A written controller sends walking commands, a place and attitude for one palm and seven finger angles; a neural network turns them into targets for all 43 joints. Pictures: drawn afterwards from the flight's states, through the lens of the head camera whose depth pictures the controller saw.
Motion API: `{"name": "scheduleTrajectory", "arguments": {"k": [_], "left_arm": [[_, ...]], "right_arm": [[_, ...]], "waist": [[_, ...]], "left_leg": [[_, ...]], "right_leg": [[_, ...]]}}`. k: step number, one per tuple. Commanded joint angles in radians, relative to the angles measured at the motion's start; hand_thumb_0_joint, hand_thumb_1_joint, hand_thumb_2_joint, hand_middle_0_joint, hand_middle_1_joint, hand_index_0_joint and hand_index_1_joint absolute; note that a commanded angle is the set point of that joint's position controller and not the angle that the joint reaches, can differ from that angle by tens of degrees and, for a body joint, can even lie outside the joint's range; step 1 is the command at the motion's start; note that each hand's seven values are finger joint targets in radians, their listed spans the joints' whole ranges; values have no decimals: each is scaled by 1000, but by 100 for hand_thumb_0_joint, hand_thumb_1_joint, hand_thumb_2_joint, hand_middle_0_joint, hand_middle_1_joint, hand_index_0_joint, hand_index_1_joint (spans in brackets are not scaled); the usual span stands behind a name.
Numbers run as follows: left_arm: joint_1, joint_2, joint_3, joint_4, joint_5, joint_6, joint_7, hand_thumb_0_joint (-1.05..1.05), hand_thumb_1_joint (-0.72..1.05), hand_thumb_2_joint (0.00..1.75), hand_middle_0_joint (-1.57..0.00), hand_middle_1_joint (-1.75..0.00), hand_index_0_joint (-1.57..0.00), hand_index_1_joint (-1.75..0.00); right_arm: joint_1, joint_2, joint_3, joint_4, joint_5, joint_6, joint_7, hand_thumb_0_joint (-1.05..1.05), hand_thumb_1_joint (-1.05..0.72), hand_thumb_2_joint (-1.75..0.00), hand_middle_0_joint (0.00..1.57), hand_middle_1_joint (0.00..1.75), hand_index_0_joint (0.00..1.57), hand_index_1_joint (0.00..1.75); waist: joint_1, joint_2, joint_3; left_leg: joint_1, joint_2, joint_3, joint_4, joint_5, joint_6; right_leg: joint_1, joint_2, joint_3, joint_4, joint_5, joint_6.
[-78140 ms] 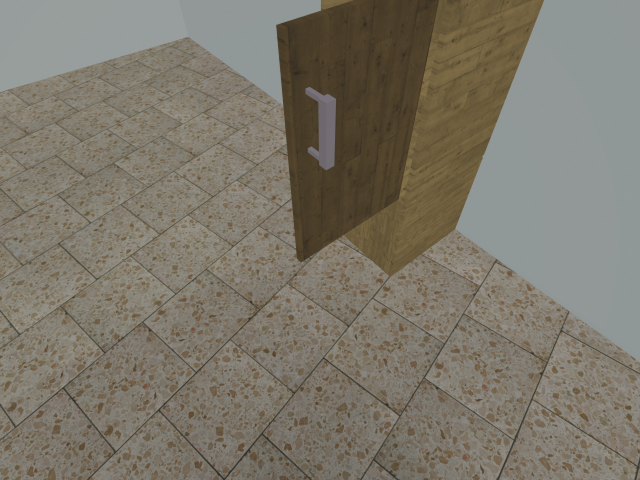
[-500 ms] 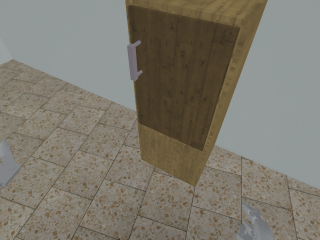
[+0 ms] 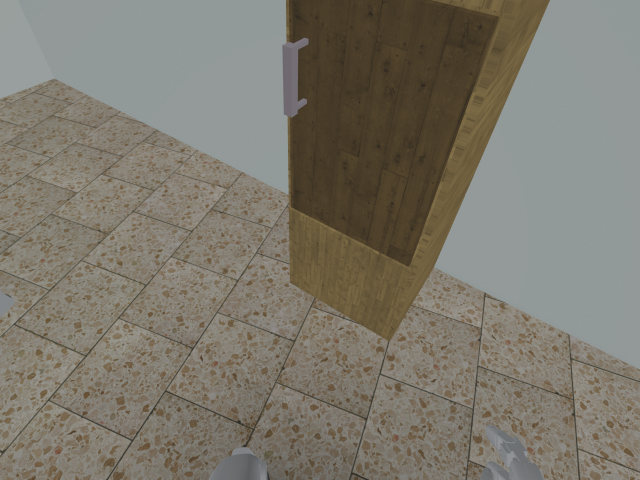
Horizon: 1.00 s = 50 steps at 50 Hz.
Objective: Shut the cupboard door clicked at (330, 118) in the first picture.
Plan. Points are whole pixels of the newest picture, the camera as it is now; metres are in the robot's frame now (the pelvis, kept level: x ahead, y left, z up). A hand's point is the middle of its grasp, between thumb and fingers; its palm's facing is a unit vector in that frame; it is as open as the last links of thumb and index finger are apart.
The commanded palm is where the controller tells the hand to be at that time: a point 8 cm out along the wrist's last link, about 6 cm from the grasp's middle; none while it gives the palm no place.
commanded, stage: stop stepping back and stand still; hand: left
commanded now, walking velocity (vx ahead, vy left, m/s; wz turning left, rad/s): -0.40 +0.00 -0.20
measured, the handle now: (296, 78) +0.84 +0.04 +0.10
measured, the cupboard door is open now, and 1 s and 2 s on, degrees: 0 0 0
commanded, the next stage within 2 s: let the arm hang, fingers relaxed in 0.92 s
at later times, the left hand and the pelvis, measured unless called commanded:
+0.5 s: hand out of the picture +0.12 +0.29 +0.23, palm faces +0.39 -0.84 -0.36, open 7.4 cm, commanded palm +0.06 +0.33 +0.22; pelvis -0.11 +0.04 +0.04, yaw -6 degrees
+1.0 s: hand out of the picture +0.14 +0.27 +0.21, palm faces +0.30 -0.83 -0.48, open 7.4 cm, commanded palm none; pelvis -0.12 +0.04 +0.03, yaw -9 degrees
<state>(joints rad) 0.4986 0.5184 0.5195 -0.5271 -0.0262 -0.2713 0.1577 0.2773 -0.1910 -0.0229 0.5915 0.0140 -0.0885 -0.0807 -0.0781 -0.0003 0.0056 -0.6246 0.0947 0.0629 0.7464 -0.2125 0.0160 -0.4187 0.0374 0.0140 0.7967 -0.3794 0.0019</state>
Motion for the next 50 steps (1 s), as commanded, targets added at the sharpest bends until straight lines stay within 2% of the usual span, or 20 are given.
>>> {"name": "scheduleTrajectory", "arguments": {"k": [1,3,5,9,11,12,13,16,22,24,27,28,29,30,37,38,40,43,47,50], "left_arm": [[77,176,140,-109,5,-31,49,0,90,90,-20,-30,-20,-30],[-21,154,90,-212,4,-7,41,0,90,90,-20,-30,-20,-30],[-77,123,62,-218,5,-7,34,0,90,90,-20,-30,-20,-30],[-202,78,-10,-195,-5,-16,32,0,90,90,-20,-30,-20,-30],[-238,69,-2,-257,12,-34,50,0,90,90,-20,-30,-20,-30],[-242,92,24,-254,10,-39,56,0,90,90,-20,-30,-20,-30],[-163,125,81,-207,-7,-40,48,0,90,90,-20,-30,-20,-30],[-133,36,-1,-252,-6,3,35,0,90,90,-20,-30,-20,-30],[-68,38,-33,-132,-11,76,41,0,90,90,-20,-30,-20,-30],[-44,64,-18,-108,-14,88,40,0,90,90,-20,-30,-20,-30],[-96,166,51,-162,-19,84,40,0,90,90,-20,-30,-20,-30],[-120,207,104,-172,-18,56,51,0,90,90,-20,-30,-20,-30],[-85,163,78,-128,-22,43,57,0,90,90,-20,-30,-20,-30],[-38,88,26,-100,-23,52,52,0,90,90,-20,-30,-20,-30],[-114,86,-2,-160,-3,15,59,0,90,90,-20,-30,-20,-30],[-106,91,-1,-175,-8,13,56,0,90,90,-20,-30,-20,-30],[-80,93,24,-220,-8,1,61,0,90,90,-20,-30,-20,-30],[-28,140,90,-166,-16,6,45,0,90,90,-20,-30,-20,-30],[11,91,56,-161,-12,12,35,0,90,90,-20,-30,-20,-30],[81,76,52,-113,-27,28,29,0,90,90,-20,-30,-20,-30]], "right_arm": [[-195,-117,-54,-120,-28,-44,20,0,-90,-90,20,30,20,30],[-190,-98,-40,-108,-21,-47,24,0,-90,-90,20,30,20,30],[-167,-82,-28,-109,-19,-40,6,0,-90,-90,20,30,20,30],[-117,-141,-21,-86,-10,-60,-30,0,-90,-90,20,30,20,30],[-91,-170,-37,-118,-17,-98,-34,0,-90,-90,20,30,20,30],[-90,-156,-44,-120,-17,-114,-31,0,-90,-90,20,30,20,30],[-85,-146,-47,-98,-13,-125,-20,0,-90,-90,20,30,20,30],[-145,-133,-35,-119,-8,-118,19,0,-90,-90,20,30,20,30],[-154,-130,-1,-129,-23,-58,11,0,-90,-90,20,30,20,30],[-144,-119,6,-128,-22,-31,4,0,-90,-90,20,30,20,30],[-154,-117,5,-119,-22,4,11,0,-90,-90,20,30,20,30],[-157,-131,7,-114,-32,-12,13,0,-90,-90,20,30,20,30],[-111,-107,10,-100,-20,-24,17,0,-90,-90,20,30,20,30],[-108,-119,-8,-108,-5,-22,12,0,-90,-90,20,30,20,30],[-114,-130,-15,-83,-22,-53,-25,0,-90,-90,20,30,20,30],[-110,-148,-28,-89,-17,-64,-35,0,-90,-90,20,30,20,30],[-106,-184,-37,-107,-19,-70,-35,0,-90,-90,20,30,20,30],[-110,-149,-21,-83,-34,-77,-28,0,-90,-90,20,30,20,30],[-119,-142,-10,-87,-13,-79,-3,0,-90,-90,20,30,20,30],[-115,-119,-13,-96,-6,-59,13,0,-90,-90,20,30,20,30]], "waist": [[93,-156,15],[87,-210,-94],[74,-288,-92],[53,107,-93],[69,379,-122],[65,259,-105],[68,254,-187],[56,158,-90],[64,281,-40],[62,184,-69],[87,-200,-26],[78,-118,-42],[71,-154,-153],[66,-132,-126],[60,-9,-16],[55,48,-21],[64,322,-69],[65,228,-58],[63,133,-63],[60,-80,-53]], "left_leg": [[95,-60,-35,382,-299,-68],[29,-79,-94,446,-298,-69],[203,-47,-82,264,-273,-59],[438,-49,-36,-307,-96,-31],[320,263,-343,-507,-195,103],[330,272,-327,-508,-160,125],[357,276,-322,-515,-299,121],[274,241,-258,-517,-361,108],[140,156,-128,-608,-585,8],[167,85,-61,-444,-499,-8],[-52,-61,-6,223,-226,-29],[-87,-58,-13,281,-218,-38],[-95,-43,-38,288,-201,-43],[-68,-39,-55,283,-156,-45],[396,-64,62,-204,-32,-6],[470,-32,17,-260,-52,4],[554,187,-352,-409,-43,100],[381,219,-348,-489,-68,117],[232,110,-94,-382,-118,38],[231,-27,-9,-132,-167,-15]], "right_leg": [[-218,-416,558,-602,27,-216],[-37,-388,539,-507,365,-226],[-72,-291,319,-408,503,-164],[-88,-131,151,-223,163,-32],[-81,-14,18,164,-145,33],[-97,-5,26,257,-125,31],[-101,-12,30,309,-108,30],[-37,-43,1,227,-32,33],[269,57,-188,-180,-83,-18],[338,17,-142,-376,-83,-52],[286,-387,423,-649,0,-248],[346,-408,372,-596,357,-264],[441,-393,308,-515,349,-264],[397,-337,281,-490,322,-243],[78,-200,66,-425,-20,-133],[40,-173,41,-338,-19,-107],[-51,-28,-50,-66,-57,-24],[68,-42,-25,-44,-100,-1],[280,-51,-39,-323,117,-6],[155,-198,247,-511,7,-90]]}}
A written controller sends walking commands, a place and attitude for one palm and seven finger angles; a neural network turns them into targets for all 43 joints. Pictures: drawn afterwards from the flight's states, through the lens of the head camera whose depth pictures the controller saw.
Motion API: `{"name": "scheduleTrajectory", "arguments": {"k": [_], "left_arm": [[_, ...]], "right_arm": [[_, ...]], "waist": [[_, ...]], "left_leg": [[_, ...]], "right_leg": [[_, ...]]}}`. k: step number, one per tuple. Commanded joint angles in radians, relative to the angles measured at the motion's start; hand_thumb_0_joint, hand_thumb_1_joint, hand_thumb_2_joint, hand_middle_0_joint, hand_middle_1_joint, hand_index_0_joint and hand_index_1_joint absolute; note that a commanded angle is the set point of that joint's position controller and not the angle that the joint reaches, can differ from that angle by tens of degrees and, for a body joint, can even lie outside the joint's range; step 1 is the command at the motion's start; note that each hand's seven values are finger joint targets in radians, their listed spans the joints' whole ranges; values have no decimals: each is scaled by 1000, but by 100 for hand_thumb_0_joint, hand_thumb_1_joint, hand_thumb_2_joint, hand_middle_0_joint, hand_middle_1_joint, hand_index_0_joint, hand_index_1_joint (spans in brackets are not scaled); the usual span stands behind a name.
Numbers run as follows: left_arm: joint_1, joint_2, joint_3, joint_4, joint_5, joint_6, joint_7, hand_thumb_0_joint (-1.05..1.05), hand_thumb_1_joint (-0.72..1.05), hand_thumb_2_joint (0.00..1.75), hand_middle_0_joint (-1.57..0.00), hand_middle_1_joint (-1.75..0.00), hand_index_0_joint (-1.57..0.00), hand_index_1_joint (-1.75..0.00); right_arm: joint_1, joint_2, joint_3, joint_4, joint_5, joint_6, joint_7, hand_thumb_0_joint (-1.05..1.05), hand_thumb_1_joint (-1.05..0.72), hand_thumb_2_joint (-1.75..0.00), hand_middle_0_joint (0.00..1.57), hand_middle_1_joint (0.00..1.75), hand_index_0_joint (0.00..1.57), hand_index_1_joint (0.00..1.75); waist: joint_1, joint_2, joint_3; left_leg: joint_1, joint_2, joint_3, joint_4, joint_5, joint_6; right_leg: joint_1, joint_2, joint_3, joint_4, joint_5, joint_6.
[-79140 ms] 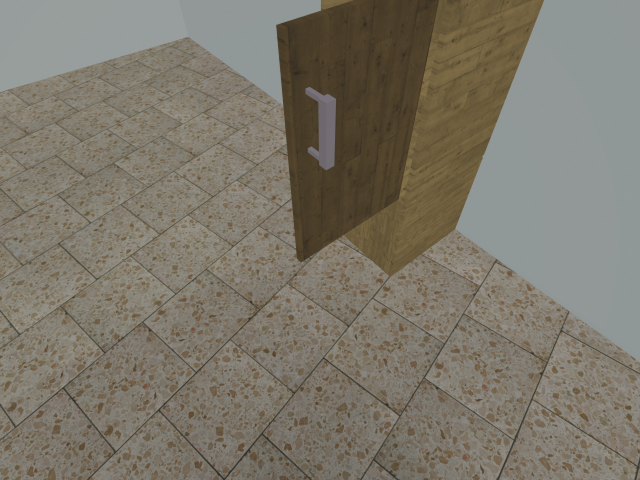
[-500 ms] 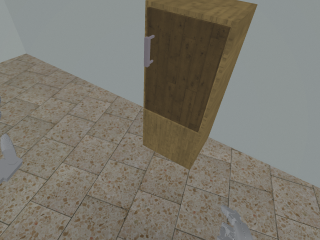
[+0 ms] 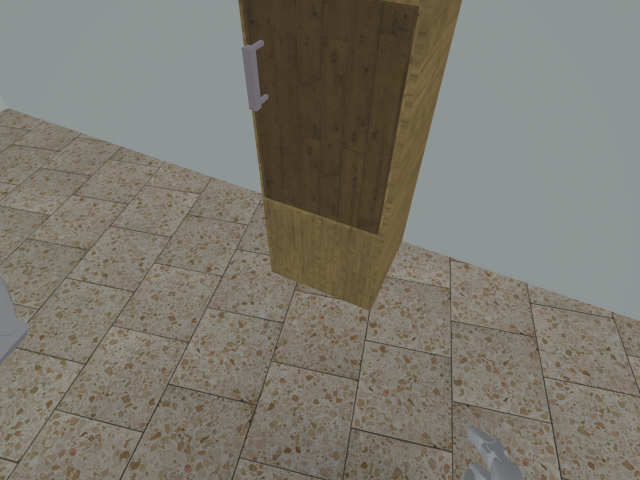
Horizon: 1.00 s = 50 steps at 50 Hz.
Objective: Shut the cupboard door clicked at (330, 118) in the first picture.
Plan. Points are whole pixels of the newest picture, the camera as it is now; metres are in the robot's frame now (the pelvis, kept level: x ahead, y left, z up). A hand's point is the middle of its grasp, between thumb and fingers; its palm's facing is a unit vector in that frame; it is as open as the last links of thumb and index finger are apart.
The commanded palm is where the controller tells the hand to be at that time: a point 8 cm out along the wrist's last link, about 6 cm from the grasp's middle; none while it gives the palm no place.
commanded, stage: let the arm hang, fingers relaxed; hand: left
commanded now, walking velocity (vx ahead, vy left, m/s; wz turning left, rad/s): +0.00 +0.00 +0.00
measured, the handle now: (257, 75) +0.95 +0.15 +0.08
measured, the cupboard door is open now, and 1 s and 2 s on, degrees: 0 0 0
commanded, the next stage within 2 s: look to check the result in 1.12 s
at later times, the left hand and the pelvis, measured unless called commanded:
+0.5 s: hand out of the picture +0.02 +0.20 -0.16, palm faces +0.04 -0.98 -0.21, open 7.0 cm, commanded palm none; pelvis +0.00 +0.01 +0.01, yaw +1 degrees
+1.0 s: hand out of the picture -0.03 +0.19 -0.16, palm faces +0.02 -0.99 -0.16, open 7.4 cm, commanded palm none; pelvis -0.02 +0.03 +0.02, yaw -1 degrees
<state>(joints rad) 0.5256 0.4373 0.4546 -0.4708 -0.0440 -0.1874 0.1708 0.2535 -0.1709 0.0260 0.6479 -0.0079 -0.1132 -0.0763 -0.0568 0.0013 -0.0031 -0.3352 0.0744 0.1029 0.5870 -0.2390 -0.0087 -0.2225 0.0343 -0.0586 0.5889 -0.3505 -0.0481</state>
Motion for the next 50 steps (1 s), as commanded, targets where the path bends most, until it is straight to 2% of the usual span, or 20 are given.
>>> {"name": "scheduleTrajectory", "arguments": {"k": [1,2,3,4,5,7,8,10,11,13,14,15,17,20,22,23,26,31,38,50], "left_arm": [[-81,-37,-334,562,99,122,-128,0,90,90,-20,-30,-20,-30],[-79,-88,-339,571,74,189,-153,0,90,90,-20,-30,-20,-30],[-58,-123,-353,572,76,201,-162,0,90,90,-20,-30,-20,-30],[-89,-118,-369,591,70,198,-167,0,90,90,-20,-30,-20,-30],[-115,-104,-376,625,70,193,-170,0,90,90,-20,-30,-20,-30],[-154,-70,-380,720,77,183,-166,0,90,90,-20,-30,-20,-30],[-177,-52,-381,778,79,182,-161,0,90,90,-20,-30,-20,-30],[-181,-44,-383,895,79,184,-152,0,90,90,-20,-30,-20,-30],[-189,-45,-387,955,77,185,-147,0,90,90,-20,-30,-20,-30],[-203,-54,-401,1057,69,185,-143,0,90,90,-20,-30,-20,-30],[-210,-76,-407,1102,63,184,-142,0,90,90,-20,-30,-20,-30],[-208,-91,-411,1151,60,185,-142,0,90,90,-20,-30,-20,-30],[-179,-129,-400,1225,64,186,-142,0,90,90,-20,-30,-20,-30],[-191,-122,-404,1305,62,185,-146,0,90,90,-20,-30,-20,-30],[-200,-117,-409,1353,60,182,-149,0,90,90,-20,-30,-20,-30],[-211,-111,-410,1374,61,181,-150,0,90,90,-20,-30,-20,-30],[-210,-121,-421,1440,58,180,-152,0,90,90,-20,-30,-20,-30],[-192,-135,-431,1515,55,178,-146,0,90,90,-20,-30,-20,-30],[-156,-155,-436,1566,55,182,-139,0,90,90,-20,-30,-20,-30],[-115,-207,-434,1593,58,184,-132,0,90,90,-20,-30,-20,-30]], "right_arm": [[-144,-261,-84,39,0,-40,92,0,-90,-90,20,30,20,30],[-79,-179,-78,28,6,13,83,0,-90,-90,20,30,20,30],[-48,-168,-77,27,-2,15,75,0,-90,-90,20,30,20,30],[-39,-189,-72,32,-2,32,73,0,-90,-90,20,30,20,30],[-48,-204,-69,24,-5,46,72,0,-90,-90,20,30,20,30],[-67,-217,-65,18,-13,70,69,0,-90,-90,20,30,20,30],[-71,-217,-66,19,-16,79,69,0,-90,-90,20,30,20,30],[-68,-191,-60,35,-22,100,67,0,-90,-90,20,30,20,30],[-57,-178,-58,58,-23,107,66,0,-90,-90,20,30,20,30],[-47,-166,-51,103,-21,114,67,0,-90,-90,20,30,20,30],[-50,-161,-49,130,-22,115,64,0,-90,-90,20,30,20,30],[-51,-152,-46,154,-20,115,62,0,-90,-90,20,30,20,30],[-54,-133,-48,189,-23,117,56,0,-90,-90,20,30,20,30],[-32,-129,-52,232,-21,122,51,0,-90,-90,20,30,20,30],[-22,-136,-52,260,-17,121,48,0,-90,-90,20,30,20,30],[-14,-144,-55,270,-14,121,47,0,-90,-90,20,30,20,30],[12,-151,-52,312,-11,118,44,0,-90,-90,20,30,20,30],[47,-139,-46,376,-9,116,44,0,-90,-90,20,30,20,30],[86,-106,-42,433,-7,119,44,0,-90,-90,20,30,20,30],[137,-50,-43,464,-9,117,39,0,-90,-90,20,30,20,30]], "waist": [[4,-71,24],[12,-71,-61],[5,-56,-85],[26,-68,-106],[37,-128,-100],[48,-294,-82],[46,-311,-75],[56,-293,-79],[53,-258,-81],[47,-121,-88],[47,-10,-84],[46,86,-80],[55,201,-67],[51,203,-50],[52,161,-24],[49,103,-4],[46,21,32],[49,-28,68],[53,-37,108],[52,16,123]], "left_leg": [[-101,47,-76,165,11,1],[-13,34,-101,123,-82,-6],[36,27,-95,80,74,4],[41,30,-96,66,175,15],[46,32,-105,64,258,26],[28,10,-113,73,231,28],[21,-8,-108,67,224,22],[17,-36,-99,44,164,20],[37,-38,-97,17,148,17],[124,-15,-109,-47,260,16],[166,6,-116,-68,302,21],[181,22,-122,-86,303,29],[155,31,-131,-123,221,39],[143,37,-130,-147,147,32],[134,42,-136,-177,108,29],[142,48,-141,-184,119,29],[151,54,-141,-222,94,32],[167,50,-132,-257,70,33],[157,44,-123,-290,13,36],[119,35,-124,-307,-48,36]], "right_leg": [[-135,-316,229,-162,447,-65],[-127,-266,219,-119,510,-80],[-115,-220,175,-73,559,-45],[-105,-196,124,-43,544,-25],[-96,-177,120,-27,577,-14],[-41,-189,145,-59,679,-27],[-16,-199,155,-55,749,-40],[56,-210,167,-53,837,-50],[61,-210,165,-65,785,-49],[28,-180,153,-88,613,-20],[-1,-164,143,-107,479,-10],[-10,-144,133,-131,355,-2],[19,-126,125,-184,240,-2],[45,-128,127,-234,223,-11],[47,-128,131,-263,201,-14],[39,-125,124,-272,202,-13],[24,-125,126,-298,170,-9],[9,-126,129,-319,133,-3],[-19,-121,123,-316,87,2],[-37,-113,120,-292,74,5]]}}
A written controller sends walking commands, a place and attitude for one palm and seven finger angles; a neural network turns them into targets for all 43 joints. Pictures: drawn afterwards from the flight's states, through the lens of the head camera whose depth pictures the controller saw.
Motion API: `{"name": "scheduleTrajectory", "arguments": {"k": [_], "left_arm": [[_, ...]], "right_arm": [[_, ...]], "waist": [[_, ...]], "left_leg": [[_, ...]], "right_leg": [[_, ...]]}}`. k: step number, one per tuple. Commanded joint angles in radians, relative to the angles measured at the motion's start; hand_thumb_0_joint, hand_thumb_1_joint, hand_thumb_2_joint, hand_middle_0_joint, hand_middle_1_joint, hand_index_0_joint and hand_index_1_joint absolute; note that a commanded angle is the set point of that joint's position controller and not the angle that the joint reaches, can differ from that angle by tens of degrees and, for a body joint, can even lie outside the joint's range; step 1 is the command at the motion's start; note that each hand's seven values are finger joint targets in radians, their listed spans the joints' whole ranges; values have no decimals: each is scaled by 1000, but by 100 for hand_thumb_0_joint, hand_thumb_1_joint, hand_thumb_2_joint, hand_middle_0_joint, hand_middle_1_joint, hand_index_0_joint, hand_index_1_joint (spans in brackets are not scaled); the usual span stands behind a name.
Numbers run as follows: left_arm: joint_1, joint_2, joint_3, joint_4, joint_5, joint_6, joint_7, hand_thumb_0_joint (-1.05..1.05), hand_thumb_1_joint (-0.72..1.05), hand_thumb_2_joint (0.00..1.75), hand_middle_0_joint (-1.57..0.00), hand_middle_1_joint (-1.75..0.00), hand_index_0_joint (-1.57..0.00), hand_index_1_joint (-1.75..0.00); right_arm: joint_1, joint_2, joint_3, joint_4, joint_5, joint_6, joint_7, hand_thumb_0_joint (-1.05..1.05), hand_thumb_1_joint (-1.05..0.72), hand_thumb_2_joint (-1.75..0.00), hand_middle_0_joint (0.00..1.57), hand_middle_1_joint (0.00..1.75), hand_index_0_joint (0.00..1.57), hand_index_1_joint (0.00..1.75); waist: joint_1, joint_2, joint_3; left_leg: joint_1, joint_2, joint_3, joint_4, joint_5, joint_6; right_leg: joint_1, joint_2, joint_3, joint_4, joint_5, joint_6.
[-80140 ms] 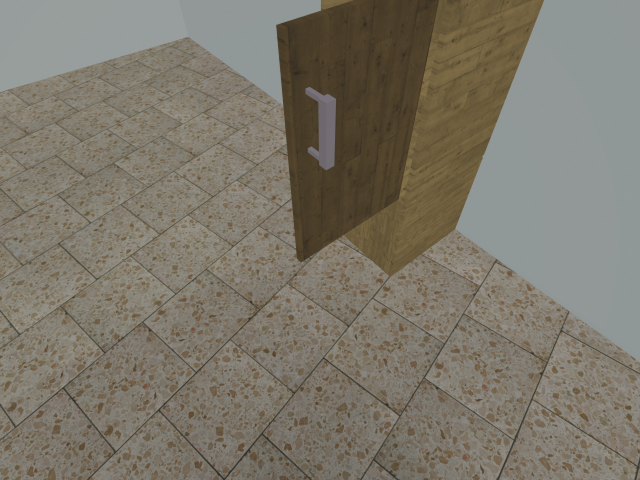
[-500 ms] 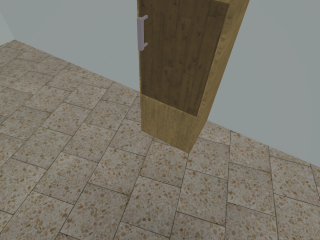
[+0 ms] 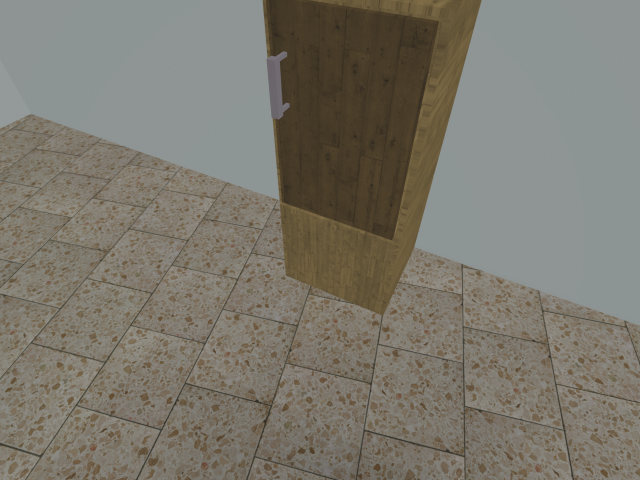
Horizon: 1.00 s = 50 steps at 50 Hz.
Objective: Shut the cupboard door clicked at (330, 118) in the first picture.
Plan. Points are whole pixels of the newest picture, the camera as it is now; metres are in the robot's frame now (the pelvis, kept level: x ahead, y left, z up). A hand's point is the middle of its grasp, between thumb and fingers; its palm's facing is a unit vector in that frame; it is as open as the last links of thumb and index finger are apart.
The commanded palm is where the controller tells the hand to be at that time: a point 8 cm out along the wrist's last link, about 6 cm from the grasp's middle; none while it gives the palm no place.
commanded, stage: let the arm hang, fingers relaxed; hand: left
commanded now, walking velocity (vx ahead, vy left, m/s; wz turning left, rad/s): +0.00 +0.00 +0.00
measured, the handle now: (280, 85) +0.96 +0.14 +0.06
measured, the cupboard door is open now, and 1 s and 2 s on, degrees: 0 0 0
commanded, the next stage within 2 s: look to check the result in 0.12 s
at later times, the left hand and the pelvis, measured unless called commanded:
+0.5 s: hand out of the picture -0.03 +0.17 -0.17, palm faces +0.03 -0.98 -0.20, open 7.4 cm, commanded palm none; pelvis +0.00 +0.00 +0.00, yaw +0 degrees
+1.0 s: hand out of the picture +0.04 +0.18 -0.17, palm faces +0.01 -0.97 -0.23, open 7.4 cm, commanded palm none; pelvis +0.02 -0.01 +0.00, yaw +0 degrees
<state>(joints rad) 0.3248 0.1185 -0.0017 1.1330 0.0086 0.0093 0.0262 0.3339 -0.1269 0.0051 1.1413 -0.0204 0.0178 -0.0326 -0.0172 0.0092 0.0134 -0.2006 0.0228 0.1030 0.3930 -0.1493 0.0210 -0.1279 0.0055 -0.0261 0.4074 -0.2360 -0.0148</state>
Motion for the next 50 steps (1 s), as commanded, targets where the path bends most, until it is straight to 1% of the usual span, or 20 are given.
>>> {"name": "scheduleTrajectory", "arguments": {"k": [1,4,7,12,13,15,18,22,23,26,28,30,31,36,37,38,40,44,48,50], "left_arm": [[86,110,23,-8,5,-13,13,0,90,90,-20,-30,-20,-30],[91,103,25,-6,6,-16,13,0,90,90,-20,-30,-20,-30],[100,95,24,-2,7,-13,13,0,90,90,-20,-30,-20,-30],[103,94,25,-1,8,-17,13,0,90,90,-20,-30,-20,-30],[103,106,27,-3,9,-20,13,0,90,90,-20,-30,-20,-30],[100,103,26,-2,9,-18,12,0,90,90,-20,-30,-20,-30],[94,121,28,-6,9,-23,12,0,90,90,-20,-30,-20,-30],[84,123,28,-7,9,-23,12,0,90,90,-20,-30,-20,-30],[84,136,30,-10,9,-24,12,0,90,90,-20,-30,-20,-30],[68,139,30,-13,9,-24,11,0,90,90,-20,-30,-20,-30],[64,155,32,-15,10,-27,11,0,90,90,-20,-30,-20,-30],[54,156,31,-17,8,-27,10,0,90,90,-20,-30,-20,-30],[48,160,32,-17,8,-28,10,0,90,90,-20,-30,-20,-30],[23,178,34,-24,8,-29,9,0,90,90,-20,-30,-20,-30],[18,182,33,-22,7,-30,8,0,90,90,-20,-30,-20,-30],[20,193,35,-26,8,-33,8,0,90,90,-20,-30,-20,-30],[1,194,35,-26,7,-32,8,0,90,90,-20,-30,-20,-30],[-18,211,36,-30,7,-33,6,0,90,90,-20,-30,-20,-30],[-26,228,39,-34,6,-39,5,0,90,90,-20,-30,-20,-30],[-40,229,38,-33,5,-38,5,0,90,90,-20,-30,-20,-30]], "right_arm": [[61,-90,-23,-29,4,-14,-5,0,-90,-90,20,30,20,30],[66,-90,-25,-29,4,-17,-7,0,-90,-90,20,30,20,30],[68,-90,-27,-30,3,-16,-8,0,-90,-90,20,30,20,30],[70,-96,-30,-34,4,-15,-8,0,-90,-90,20,30,20,30],[67,-109,-33,-37,7,-16,-7,0,-90,-90,20,30,20,30],[62,-101,-32,-37,6,-16,-7,0,-90,-90,20,30,20,30],[55,-122,-36,-41,9,-18,-6,0,-90,-90,20,30,20,30],[37,-125,-35,-43,7,-19,-5,0,-90,-90,20,30,20,30],[33,-135,-38,-45,9,-19,-5,0,-90,-90,20,30,20,30],[23,-135,-36,-45,8,-20,-4,0,-90,-90,20,30,20,30],[13,-153,-39,-49,10,-21,-3,0,-90,-90,20,30,20,30],[2,-146,-37,-46,8,-21,-2,0,-90,-90,20,30,20,30],[1,-151,-37,-47,8,-22,-2,0,-90,-90,20,30,20,30],[-25,-165,-36,-47,7,-24,-1,0,-90,-90,20,30,20,30],[-30,-168,-36,-48,7,-23,-1,0,-90,-90,20,30,20,30],[-34,-182,-38,-51,9,-24,-1,0,-90,-90,20,30,20,30],[-40,-176,-36,-47,7,-25,-1,0,-90,-90,20,30,20,30],[-60,-193,-37,-49,7,-25,0,0,-90,-90,20,30,20,30],[-75,-213,-38,-52,9,-27,0,0,-90,-90,20,30,20,30],[-79,-210,-37,-50,7,-28,-1,0,-90,-90,20,30,20,30]], "waist": [[12,12,103],[11,10,87],[12,36,106],[8,3,95],[9,-2,84],[7,1,85],[8,-11,84],[6,-4,83],[8,-8,79],[6,-23,84],[7,-25,79],[7,-16,76],[6,-28,70],[8,-6,70],[7,-8,74],[11,-18,56],[8,-1,57],[9,-3,56],[11,-16,28],[8,-6,24]], "left_leg": [[-16,86,-124,-113,-133,7],[-7,89,-128,-110,-125,9],[-26,89,-138,-125,-169,9],[-9,90,-137,-113,-157,11],[3,92,-134,-108,-144,13],[2,92,-132,-106,-141,12],[14,95,-128,-98,-111,13],[20,96,-130,-100,-105,14],[28,96,-127,-94,-95,14],[26,97,-129,-98,-93,14],[43,99,-124,-91,-65,15],[41,97,-123,-90,-55,13],[45,98,-123,-90,-46,12],[54,96,-120,-87,-11,9],[53,99,-119,-88,-8,8],[67,100,-119,-79,17,10],[59,100,-119,-84,12,6],[68,102,-120,-85,23,5],[91,104,-121,-76,66,5],[89,105,-119,-77,79,2]], "right_leg": [[-127,-86,86,-109,-33,-30],[-126,-85,80,-101,-23,-30],[-137,-80,81,-99,-37,-29],[-150,-81,86,-105,-45,-29],[-149,-81,88,-103,-39,-31],[-152,-84,87,-104,-35,-29],[-150,-85,88,-104,-17,-31],[-150,-86,93,-104,-10,-30],[-150,-86,95,-107,-9,-32],[-148,-90,97,-110,-10,-32],[-150,-89,98,-111,5,-33],[-138,-95,100,-114,14,-32],[-132,-95,102,-115,21,-32],[-116,-101,104,-122,46,-33],[-114,-101,104,-126,49,-32],[-108,-101,105,-126,70,-34],[-94,-104,106,-130,68,-34],[-87,-107,102,-136,80,-34],[-64,-110,104,-138,139,-36],[-49,-114,104,-136,167,-35]]}}
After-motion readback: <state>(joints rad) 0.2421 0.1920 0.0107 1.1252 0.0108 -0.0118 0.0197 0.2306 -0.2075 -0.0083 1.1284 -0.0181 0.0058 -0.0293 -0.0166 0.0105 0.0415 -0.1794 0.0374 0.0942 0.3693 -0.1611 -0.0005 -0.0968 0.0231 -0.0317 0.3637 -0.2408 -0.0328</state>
